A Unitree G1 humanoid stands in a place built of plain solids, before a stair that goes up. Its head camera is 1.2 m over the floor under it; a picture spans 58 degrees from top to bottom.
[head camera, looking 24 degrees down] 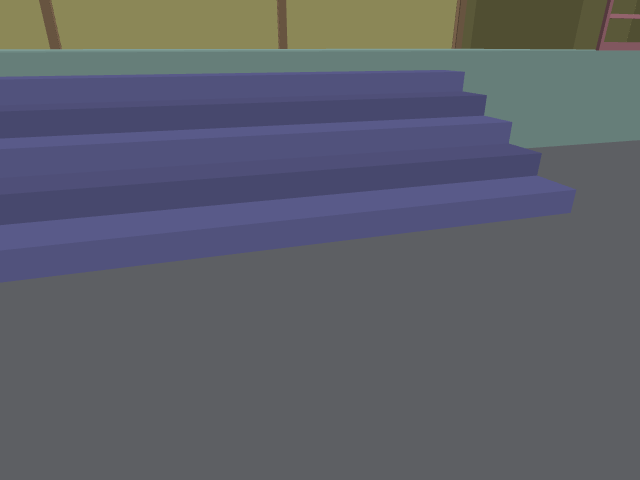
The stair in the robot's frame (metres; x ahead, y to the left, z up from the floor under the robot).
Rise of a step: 0.19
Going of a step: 0.42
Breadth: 4.95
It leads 16 degrees to the left of straight ahead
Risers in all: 6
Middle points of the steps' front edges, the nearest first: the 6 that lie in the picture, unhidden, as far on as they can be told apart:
2.52 0.38 0.19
2.93 0.50 0.39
3.33 0.62 0.58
3.73 0.74 0.77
4.14 0.86 0.97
4.54 0.98 1.16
